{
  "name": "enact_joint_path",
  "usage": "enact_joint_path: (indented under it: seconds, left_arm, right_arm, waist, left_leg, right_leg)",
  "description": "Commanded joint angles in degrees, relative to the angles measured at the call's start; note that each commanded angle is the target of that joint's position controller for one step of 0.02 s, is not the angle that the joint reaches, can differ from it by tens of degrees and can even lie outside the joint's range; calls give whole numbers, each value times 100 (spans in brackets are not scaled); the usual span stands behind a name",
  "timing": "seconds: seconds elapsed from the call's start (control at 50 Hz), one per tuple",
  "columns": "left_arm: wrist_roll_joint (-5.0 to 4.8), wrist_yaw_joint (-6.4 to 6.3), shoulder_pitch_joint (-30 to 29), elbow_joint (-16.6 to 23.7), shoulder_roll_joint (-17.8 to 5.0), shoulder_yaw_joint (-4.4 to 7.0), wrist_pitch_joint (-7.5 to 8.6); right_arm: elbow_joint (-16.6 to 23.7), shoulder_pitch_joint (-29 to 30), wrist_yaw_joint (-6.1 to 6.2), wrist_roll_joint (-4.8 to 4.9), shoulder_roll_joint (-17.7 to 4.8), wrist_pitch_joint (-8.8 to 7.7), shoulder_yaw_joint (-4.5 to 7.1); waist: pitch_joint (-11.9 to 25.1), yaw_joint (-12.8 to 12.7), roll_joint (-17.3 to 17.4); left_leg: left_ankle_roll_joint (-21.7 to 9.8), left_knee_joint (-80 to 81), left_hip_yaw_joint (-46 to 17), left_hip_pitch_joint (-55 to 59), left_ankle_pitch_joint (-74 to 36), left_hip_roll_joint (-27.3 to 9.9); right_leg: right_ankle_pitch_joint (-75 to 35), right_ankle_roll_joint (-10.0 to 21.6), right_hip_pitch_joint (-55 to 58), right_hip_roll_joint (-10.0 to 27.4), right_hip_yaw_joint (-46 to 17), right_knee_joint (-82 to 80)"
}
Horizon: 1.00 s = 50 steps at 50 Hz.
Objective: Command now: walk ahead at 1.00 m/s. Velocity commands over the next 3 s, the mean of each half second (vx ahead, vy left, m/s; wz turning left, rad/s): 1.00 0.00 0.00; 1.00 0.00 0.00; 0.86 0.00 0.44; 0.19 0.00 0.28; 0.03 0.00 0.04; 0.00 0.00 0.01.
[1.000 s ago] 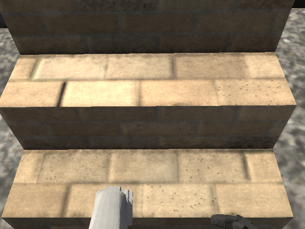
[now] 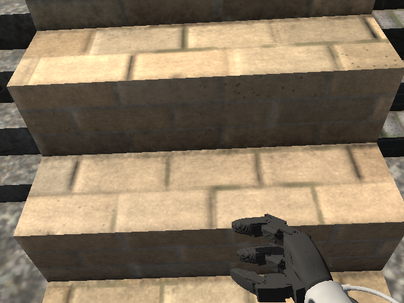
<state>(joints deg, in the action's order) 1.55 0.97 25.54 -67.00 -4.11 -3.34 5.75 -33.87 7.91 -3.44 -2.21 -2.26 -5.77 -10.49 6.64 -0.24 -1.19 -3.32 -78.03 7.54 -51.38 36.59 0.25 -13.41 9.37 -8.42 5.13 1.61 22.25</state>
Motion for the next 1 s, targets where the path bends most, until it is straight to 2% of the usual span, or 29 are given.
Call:
enact_joint_path:
  seconds: [0.02,0.06,0.1,0.12,0.16,0.28,0.3,0.32,0.34,0.36,0.38,0.4,0.42,0.44,0.46,0.5,0.54,0.6,0.68,0.7,0.72,0.76,0.78,0.8,0.82,0.84,0.88,0.92,1.0]
  left_arm:
    - [107,209,-1685,1139,-753,271,146]
    - [-104,621,-3439,2822,316,-56,306]
    - [12,583,-2905,3161,756,-380,302]
    - [-158,662,-2407,3104,686,-442,252]
    - [-312,596,-2192,3176,173,-425,111]
    - [-195,239,-4231,4424,-153,-743,33]
    - [-208,334,-4194,4605,-133,-840,116]
    - [-221,334,-3932,4382,-566,-585,145]
    - [75,227,-2472,3832,-1084,-254,32]
    - [79,304,-1230,3325,-1749,46,-49]
    - [140,391,-987,3034,-2206,283,-132]
    - [280,302,-347,2489,-2731,513,-263]
    - [441,123,430,1858,-2539,528,-403]
    - [405,127,-171,1734,-1119,74,-389]
    - [336,211,-747,1604,-362,-127,-358]
    - [136,379,-774,980,432,-314,-208]
    - [232,406,-1276,883,444,-313,-207]
    - [264,306,-1497,884,-145,-251,-265]
    - [-305,-46,-243,613,-693,-180,-97]
    - [-352,-115,-213,306,-686,-227,-122]
    - [-385,-139,332,433,-1008,-113,62]
    - [-163,-238,-341,569,-2680,420,-28]
    - [-43,-281,-476,726,-2427,440,-23]
    - [131,-222,-644,958,-1756,362,9]
    - [168,53,-1458,1432,-789,179,33]
    - [50,300,-2639,2144,-522,182,94]
    - [-38,641,-3253,3173,70,-115,263]
    - [73,690,-2316,3207,325,-342,259]
    - [-219,522,-2183,3352,-200,-428,36]
  right_arm:
    - [-1280,-2854,177,-277,-2185,445,1141]
    - [-1763,-1638,5,-199,-279,307,572]
    - [-2448,-2015,-168,-105,278,130,504]
    - [-2514,-1753,-168,-211,320,149,496]
    - [-2484,-1315,-105,-315,61,199,496]
    - [-2640,-2456,341,423,-1013,73,610]
    - [-2847,-2518,412,633,-1201,69,621]
    - [-3044,-3530,429,663,-1201,-96,625]
    - [-2890,-2933,385,502,-2546,-53,990]
    - [-2730,-2481,409,365,-3223,9,1258]
    - [-2534,-2463,518,196,-2850,-10,1268]
    - [-2178,-2239,402,41,-2014,-46,1173]
    - [-1804,-960,201,-41,-1154,-85,1017]
    - [-891,-30,-89,-147,-452,-249,930]
    - [-222,676,-305,-24,61,-331,688]
    - [-22,-243,-527,-45,424,-427,355]
    - [-372,-1343,-632,178,150,-411,224]
    - [-206,-1013,-334,324,-156,-203,177]
    - [895,1290,14,280,-182,-66,-116]
    - [989,960,31,156,-102,-114,-123]
    - [864,747,86,93,-667,-181,174]
    - [7,-1318,86,17,-1546,-18,666]
    - [-419,-1808,8,92,-1876,40,864]
    - [-919,-2395,-46,-95,-2272,176,1052]
    - [-1319,-2705,79,-160,-2156,438,1064]
    - [-1450,-2286,185,-332,-1180,509,837]
    - [-1839,-1763,45,-168,-55,300,514]
    - [-2246,-1858,-77,-110,321,187,498]
    - [-2404,-1972,79,-94,-416,137,622]
  waist:
    - [1848,1221,1867]
    - [-645,248,1028]
    - [-720,-372,-39]
    - [-745,-775,202]
    - [-877,-1058,95]
    - [-818,-315,-377]
    - [155,-773,-26]
    - [1336,-627,1]
    - [2106,-1340,1026]
    - [2482,-1789,1537]
    - [2362,-1518,1002]
    - [2266,-1136,-1165]
    - [2001,-1371,-2545]
    - [942,-842,-1535]
    - [-133,-426,-660]
    - [-641,305,222]
    - [-544,1051,322]
    - [-1041,1019,427]
    - [-1007,210,392]
    - [-57,702,-40]
    - [1221,679,-113]
    - [2007,1629,-1327]
    - [2015,1498,-995]
    - [1849,1156,858]
    - [1395,900,2147]
    - [524,781,1483]
    - [-916,67,569]
    - [-593,-603,-409]
    - [-846,-807,-27]
  left_leg:
    - [-1762,6111,-6425,4468,1822,-1466]
    - [-1137,5424,-5049,2473,1627,-1516]
    - [-513,4645,-2626,2426,-1313,-1048]
    - [-447,4960,-2050,2348,-2044,-1097]
    - [-669,5857,-1486,1703,-2915,-1264]
    - [-659,7951,-620,2109,-2887,-1302]
    - [-681,8431,258,1106,-6084,-899]
    - [-801,7452,132,1309,-10039,-670]
    - [-1215,6414,-420,3508,-14394,-1523]
    - [-1378,5293,-499,5149,-15574,-1829]
    - [-1247,4161,-554,5261,-14297,-1780]
    - [-1141,2290,-760,3473,-10916,-1092]
    - [-978,-1443,-1434,1232,-4557,712]
    - [-1275,-4361,-2720,-378,-3438,1047]
    - [-1427,-5707,-2862,-1901,-2774,1140]
    - [-1498,-5897,-2771,-2679,-2562,724]
    - [-1240,-6069,-2638,-2404,-2732,623]
    - [-724,-7095,-1973,-2965,-2748,574]
    - [-338,-3270,134,-1326,-3031,-86]
    - [-539,-1818,672,1371,-3100,-112]
    - [-458,-1375,911,3280,-2770,454]
    - [-206,537,229,2972,-751,572]
    - [-284,1721,-678,3247,-311,571]
    - [-851,2537,-2503,3851,-992,-191]
    - [-1520,5055,-5014,3903,574,-821]
    - [-1545,5830,-6032,2909,1398,-1023]
    - [-1243,4972,-4505,2041,824,-1112]
    - [-802,4537,-2949,2319,-1423,-838]
    - [-1077,5983,-2123,2600,-2619,-1332]
  right_leg:
    - [514,458,-2772,-1147,-942,6753]
    - [2423,728,-6011,-1223,-1836,10736]
    - [1820,877,-6467,-928,-1988,11047]
    - [2107,731,-6663,-961,-1968,11513]
    - [2618,217,-6688,-1122,-1408,12534]
    - [2294,-364,-6314,12,270,8891]
    - [2240,-243,-2775,-233,1092,6521]
    - [2328,-320,-619,-970,1620,6361]
    - [3608,-461,-681,-999,1117,5983]
    - [4293,-493,-876,-1161,632,4674]
    - [4150,-193,-626,-1077,-630,3732]
    - [4630,532,203,-46,-3397,2021]
    - [5938,1005,433,454,-5861,-457]
    - [5860,464,-202,565,-5630,-315]
    - [5205,357,-861,730,-4695,294]
    - [3162,50,-877,281,-2488,974]
    - [2216,-146,-1423,341,-1658,499]
    - [2234,-46,-2401,610,-1062,-470]
    - [1981,-24,-3151,444,-451,-2465]
    - [-1499,-114,-3461,186,358,-2465]
    - [-5863,-28,-2943,-36,342,-1519]
    - [-10316,546,648,1003,-169,269]
    - [-9187,664,1167,999,-292,1323]
    - [-7337,573,-77,601,-328,2682]
    - [-589,489,-2014,-718,-490,4981]
    - [1277,372,-3365,-1431,-1264,8504]
    - [2420,603,-5736,-1306,-1704,10627]
    - [2006,572,-5748,-1195,-2046,10773]
    - [2951,-180,-6847,-905,-1391,12014]
